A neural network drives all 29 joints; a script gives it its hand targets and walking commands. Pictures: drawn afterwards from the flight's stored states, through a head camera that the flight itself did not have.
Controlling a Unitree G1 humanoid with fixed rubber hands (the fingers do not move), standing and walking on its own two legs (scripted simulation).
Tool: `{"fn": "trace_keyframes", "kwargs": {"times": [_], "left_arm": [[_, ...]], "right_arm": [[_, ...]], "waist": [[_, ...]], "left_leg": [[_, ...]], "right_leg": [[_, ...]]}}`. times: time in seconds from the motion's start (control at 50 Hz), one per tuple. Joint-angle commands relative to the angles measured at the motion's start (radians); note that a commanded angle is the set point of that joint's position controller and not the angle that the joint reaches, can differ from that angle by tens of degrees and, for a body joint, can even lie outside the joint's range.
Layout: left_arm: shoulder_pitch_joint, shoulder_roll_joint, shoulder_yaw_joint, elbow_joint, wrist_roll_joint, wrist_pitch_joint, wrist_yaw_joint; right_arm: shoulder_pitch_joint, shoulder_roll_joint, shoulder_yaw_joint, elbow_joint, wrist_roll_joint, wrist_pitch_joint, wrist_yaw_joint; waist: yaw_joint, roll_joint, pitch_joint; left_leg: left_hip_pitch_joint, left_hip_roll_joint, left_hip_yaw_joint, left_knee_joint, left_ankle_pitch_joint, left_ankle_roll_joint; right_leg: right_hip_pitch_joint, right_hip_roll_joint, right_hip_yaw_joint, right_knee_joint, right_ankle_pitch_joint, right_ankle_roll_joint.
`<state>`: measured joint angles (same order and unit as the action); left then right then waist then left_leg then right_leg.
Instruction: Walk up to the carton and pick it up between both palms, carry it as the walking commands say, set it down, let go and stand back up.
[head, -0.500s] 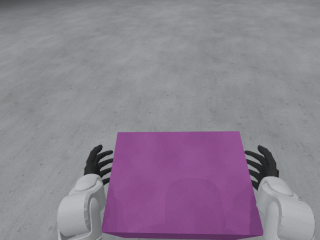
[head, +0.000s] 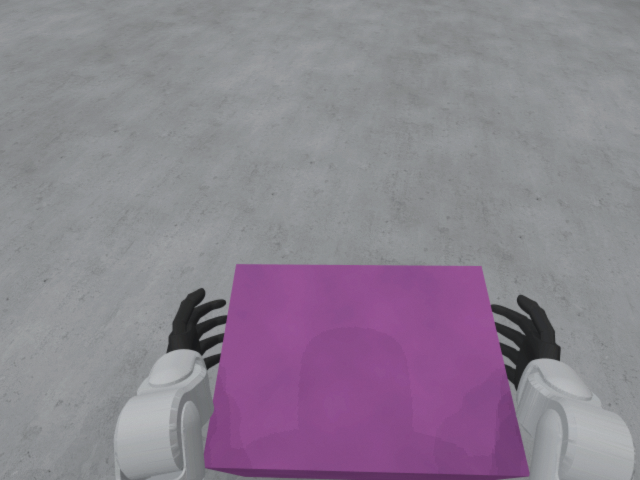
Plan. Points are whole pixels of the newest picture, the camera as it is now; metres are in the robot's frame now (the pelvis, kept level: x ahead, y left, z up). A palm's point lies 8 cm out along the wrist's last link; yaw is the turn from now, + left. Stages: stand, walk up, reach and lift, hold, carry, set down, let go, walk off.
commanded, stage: carry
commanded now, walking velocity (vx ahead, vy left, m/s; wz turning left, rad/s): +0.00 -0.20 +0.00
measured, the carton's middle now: (355, 378) +0.25 +0.00 +0.00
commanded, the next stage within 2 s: none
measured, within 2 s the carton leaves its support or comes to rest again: neither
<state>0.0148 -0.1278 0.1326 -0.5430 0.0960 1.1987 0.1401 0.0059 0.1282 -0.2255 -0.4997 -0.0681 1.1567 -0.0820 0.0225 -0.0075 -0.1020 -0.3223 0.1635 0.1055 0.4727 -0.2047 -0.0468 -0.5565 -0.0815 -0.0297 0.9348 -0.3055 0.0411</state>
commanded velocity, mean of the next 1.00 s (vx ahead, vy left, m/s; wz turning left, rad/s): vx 0.00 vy -0.20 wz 0.00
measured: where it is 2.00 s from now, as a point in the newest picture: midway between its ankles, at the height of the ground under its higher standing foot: outside the picture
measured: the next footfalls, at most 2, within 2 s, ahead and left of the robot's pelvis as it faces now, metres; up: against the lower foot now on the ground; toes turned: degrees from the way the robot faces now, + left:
right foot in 0.12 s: +0.05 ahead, -0.20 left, +0.00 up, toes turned -9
left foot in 0.54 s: -0.01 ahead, -0.04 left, +0.00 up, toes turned +10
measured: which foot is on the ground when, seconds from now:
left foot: down 0.00-0.14, up 0.16-0.52, down 0.54-0.84, up 0.86-1.00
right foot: up 0.00-0.10, down 0.12-0.54, up 0.56-0.80, down 0.82-1.00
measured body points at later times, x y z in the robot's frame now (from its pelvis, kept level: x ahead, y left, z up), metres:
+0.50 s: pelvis -0.03 -0.16 -0.01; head -0.04 -0.16 +0.44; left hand +0.20 +0.03 +0.08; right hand +0.22 -0.34 +0.09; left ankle -0.05 -0.04 -0.73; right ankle +0.01 -0.19 -0.74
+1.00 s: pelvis -0.08 -0.31 -0.01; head -0.08 -0.34 +0.44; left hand +0.16 -0.14 +0.07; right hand +0.15 -0.52 +0.05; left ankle -0.10 -0.17 -0.68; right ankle -0.01 -0.40 -0.74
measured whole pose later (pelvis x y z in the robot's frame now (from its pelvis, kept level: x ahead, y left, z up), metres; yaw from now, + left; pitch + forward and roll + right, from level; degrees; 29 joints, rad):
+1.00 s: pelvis -0.08 -0.31 -0.01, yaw +1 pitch +3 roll +3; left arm 0.03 -0.13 0.15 -0.53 0.09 1.16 0.10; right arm 0.01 0.13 -0.21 -0.55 -0.06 1.19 -0.12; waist -0.05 0.03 -0.05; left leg -0.50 0.08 0.11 0.99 -0.52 -0.04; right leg -0.42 -0.06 -0.11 0.53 -0.16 -0.05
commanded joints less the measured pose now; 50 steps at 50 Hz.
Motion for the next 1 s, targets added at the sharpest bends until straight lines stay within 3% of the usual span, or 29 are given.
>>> {"fn": "trace_keyframes", "kwargs": {"times": [0.0, 0.06, 0.08, 0.1, 0.12, 0.14, 0.18, 0.2, 0.26, 0.34, 0.36, 0.38, 0.44, 0.46, 0.48, 0.5, 0.52, 0.56, 0.6, 0.62, 0.66, 0.7, 0.74, 0.76, 0.78, 0.8, 0.82, 0.9, 0.98], "left_arm": [[-0.423, -0.774, -0.789, -0.053, -0.386, -0.006, -0.222], [-0.423, -0.782, -0.78, -0.04, -0.386, -0.001, -0.226], [-0.4, -0.752, -0.76, -0.019, -0.378, -0.001, -0.233], [-0.387, -0.774, -0.748, -0.001, -0.367, -0.003, -0.239], [-0.435, -0.775, -0.767, -0.032, -0.383, -0.006, -0.241], [-0.391, -0.801, -0.741, -0.032, -0.37, -0.028, -0.259], [-0.439, -0.858, -0.726, -0.06, -0.376, -0.041, -0.258], [-0.415, -0.861, -0.675, -0.024, -0.36, -0.044, -0.268], [-0.358, -0.83, -0.672, -0.045, -0.362, -0.06, -0.273], [-0.44, -0.852, -0.765, -0.155, -0.388, -0.075, -0.265], [-0.429, -0.837, -0.771, -0.143, -0.383, -0.064, -0.254], [-0.412, -0.833, -0.77, -0.136, -0.385, -0.058, -0.26], [-0.419, -0.785, -0.779, -0.114, -0.385, -0.031, -0.245], [-0.408, -0.786, -0.791, -0.085, -0.385, -0.02, -0.243], [-0.45, -0.754, -0.804, -0.118, -0.4, -0.018, -0.245], [-0.455, -0.738, -0.812, -0.11, -0.382, -0.013, -0.245], [-0.522, -0.75, -0.821, -0.146, -0.395, -0.021, -0.249], [-0.476, -0.778, -0.801, -0.052, -0.376, -0.005, -0.25], [-0.497, -0.791, -0.797, -0.071, -0.383, -0.015, -0.252], [-0.495, -0.806, -0.807, -0.054, -0.396, -0.009, -0.25], [-0.512, -0.804, -0.801, -0.093, -0.419, -0.013, -0.26], [-0.505, -0.796, -0.792, -0.1, -0.409, -0.008, -0.246], [-0.459, -0.75, -0.774, -0.084, -0.395, 0.0, -0.242], [-0.466, -0.749, -0.767, -0.068, -0.401, 0.004, -0.244], [-0.429, -0.761, -0.75, -0.036, -0.397, 0.008, -0.25], [-0.421, -0.76, -0.745, -0.021, -0.393, 0.01, -0.25], [-0.434, -0.776, -0.764, -0.078, -0.408, -0.005, -0.259], [-0.418, -0.885, -0.719, -0.077, -0.371, -0.039, -0.259], [-0.403, -0.867, -0.712, -0.11, -0.368, -0.059, -0.264]], "right_arm": [[-0.366, 0.697, 0.784, -0.113, 0.341, 0.021, 0.21], [-0.395, 0.71, 0.796, -0.114, 0.344, 0.026, 0.203], [-0.352, 0.692, 0.8, -0.078, 0.331, 0.03, 0.196], [-0.418, 0.712, 0.835, -0.14, 0.353, 0.026, 0.204], [-0.403, 0.725, 0.831, -0.072, 0.337, 0.032, 0.206], [-0.492, 0.784, 0.907, -0.15, 0.391, 0.028, 0.221], [-0.59, 0.825, 0.937, -0.18, 0.433, 0.027, 0.231], [-0.691, 0.871, 0.991, -0.227, 0.467, 0.022, 0.231], [-0.53, 0.864, 0.977, -0.152, 0.451, 0.024, 0.229], [-0.49, 0.853, 0.943, -0.167, 0.427, 0.005, 0.218], [-0.456, 0.825, 0.918, -0.139, 0.421, 0.008, 0.22], [-0.485, 0.807, 0.923, -0.173, 0.424, 0.007, 0.219], [-0.361, 0.768, 0.865, -0.053, 0.364, 0.031, 0.209], [-0.386, 0.752, 0.849, -0.082, 0.36, 0.028, 0.208], [-0.33, 0.744, 0.826, -0.028, 0.339, 0.034, 0.21], [-0.355, 0.717, 0.818, -0.039, 0.336, 0.027, 0.217], [-0.393, 0.756, 0.822, -0.045, 0.342, 0.02, 0.218], [-0.412, 0.759, 0.825, -0.043, 0.328, 0.026, 0.218], [-0.504, 0.785, 0.852, -0.111, 0.354, 0.02, 0.215], [-0.471, 0.773, 0.83, -0.103, 0.344, 0.019, 0.209], [-0.491, 0.765, 0.839, -0.147, 0.346, 0.022, 0.207], [-0.438, 0.772, 0.827, -0.096, 0.343, 0.035, 0.208], [-0.43, 0.723, 0.825, -0.12, 0.338, 0.04, 0.197], [-0.426, 0.712, 0.81, -0.132, 0.325, 0.038, 0.188], [-0.403, 0.719, 0.821, -0.113, 0.322, 0.037, 0.179], [-0.438, 0.724, 0.831, -0.143, 0.332, 0.038, 0.185], [-0.432, 0.756, 0.861, -0.135, 0.341, 0.038, 0.191], [-0.581, 0.893, 0.956, -0.189, 0.449, 0.026, 0.226], [-0.555, 0.865, 0.967, -0.211, 0.438, 0.012, 0.213]], "waist": [[-0.044, 0.277, -0.223], [-0.027, 0.21, -0.313], [-0.038, 0.091, -0.32], [-0.035, -0.142, -0.288], [-0.033, -0.257, -0.221], [-0.019, -0.271, -0.238], [-0.024, -0.236, -0.169], [-0.019, -0.302, -0.184], [-0.025, -0.225, -0.262], [-0.018, -0.064, -0.364], [-0.019, -0.055, -0.348], [-0.016, -0.099, -0.344], [-0.036, -0.079, -0.278], [-0.043, -0.02, -0.303], [-0.058, 0.1, -0.295], [-0.055, 0.359, -0.228], [-0.042, 0.205, -0.172], [-0.037, 0.124, -0.107], [-0.03, 0.123, -0.093], [-0.029, 0.218, -0.09], [-0.035, 0.15, -0.089], [-0.035, 0.25, -0.131], [-0.027, 0.232, -0.185], [-0.026, 0.173, -0.19], [-0.033, -0.039, -0.202], [-0.032, -0.214, -0.2], [-0.028, -0.349, -0.202], [-0.027, -0.165, -0.265], [-0.022, -0.179, -0.274]], "left_leg": [[0.181, 0.165, -0.105, -0.073, 0.3, 0.134], [0.231, 0.102, 0.007, 0.136, 0.414, 0.049], [0.086, 0.078, -0.003, 0.182, 0.246, 0.018], [-0.154, -0.018, 0.054, 0.306, -0.119, -0.028], [-0.312, -0.071, 0.045, 0.464, -0.471, -0.019], [-0.295, -0.071, -0.041, 0.531, -0.491, -0.009], [-0.257, -0.07, -0.031, 0.557, -0.384, 0.006], [-0.252, -0.094, -0.033, 0.568, -0.308, 0.008], [-0.252, -0.09, -0.01, 0.567, -0.221, 0.012], [-0.185, -0.115, -0.003, 0.398, -0.243, 0.028], [-0.13, -0.092, -0.007, 0.327, -0.203, 0.035], [-0.129, -0.124, 0.005, 0.304, -0.212, 0.05], [0.025, -0.13, 0.057, 0.047, -0.049, 0.066], [0.185, -0.054, -0.001, -0.066, 0.042, 0.085], [0.311, 0.14, -0.225, -0.143, 0.028, 0.135], [0.328, 0.365, -0.468, -0.218, 0.158, 0.203], [0.246, 0.413, -0.459, -0.211, 0.121, 0.261], [0.178, 0.356, -0.33, -0.187, 0.134, 0.24], [0.106, 0.207, -0.149, -0.129, 0.141, 0.16], [0.059, 0.159, -0.083, -0.121, 0.135, 0.123], [-0.012, 0.175, -0.109, -0.122, 0.075, 0.125], [0.033, 0.171, -0.074, -0.076, 0.134, 0.099], [0.023, 0.131, -0.035, 0.007, 0.033, 0.071], [0.006, 0.072, 0.029, 0.105, -0.037, 0.037], [-0.085, 0.013, 0.061, 0.227, -0.155, 0.02], [-0.256, -0.061, 0.075, 0.366, -0.325, -0.036], [-0.323, -0.066, 0.007, 0.531, -0.488, -0.024], [-0.191, -0.077, -0.026, 0.575, -0.307, 0.023], [-0.196, -0.091, -0.005, 0.472, -0.283, 0.034]], "right_leg": [[0.107, 0.061, -0.114, -0.289, -0.054, 0.009], [0.301, 0.054, -0.132, -0.629, 0.108, -0.007], [0.422, -0.033, -0.057, -0.599, 0.268, -0.023], [0.508, -0.225, 0.175, -0.552, 0.63, -0.093], [0.529, -0.278, 0.218, -0.532, 0.784, -0.148], [0.481, -0.262, 0.213, -0.528, 0.758, -0.201], [0.383, -0.191, 0.099, -0.554, 0.543, -0.203], [0.415, -0.144, 0.026, -0.546, 0.542, -0.189], [0.439, -0.143, -0.005, -0.552, 0.358, -0.187], [0.51, -0.2, 0.15, -0.543, 0.491, -0.252], [0.441, -0.206, 0.107, -0.526, 0.545, -0.268], [0.433, -0.197, 0.157, -0.574, 0.388, -0.225], [0.351, -0.162, 0.104, -0.541, 0.477, -0.164], [0.24, -0.137, 0.081, -0.5, 0.37, -0.138], [0.082, -0.052, 0.011, -0.388, 0.186, -0.076], [-0.104, 0.03, -0.057, -0.19, -0.139, -0.041], [-0.11, 0.013, 0.04, -0.007, -0.187, -0.037], [-0.113, -0.023, 0.081, 0.044, -0.128, -0.034], [-0.03, -0.003, 0.027, -0.035, -0.111, -0.016], [0.032, 0.017, -0.026, -0.085, -0.08, -0.001], [0.128, 0.044, -0.073, -0.148, -0.07, -0.002], [0.166, 0.039, -0.083, -0.25, -0.016, -0.006], [0.264, 0.065, -0.121, -0.397, 0.055, -0.003], [0.286, 0.041, -0.096, -0.483, 0.039, -0.008], [0.361, -0.033, 0.009, -0.602, 0.073, -0.042], [0.429, -0.243, 0.277, -0.615, 0.371, -0.103], [0.427, -0.287, 0.298, -0.597, 0.472, -0.194], [0.359, -0.159, 0.059, -0.543, 0.371, -0.192], [0.389, -0.167, 0.12, -0.585, 0.231, -0.205]]}}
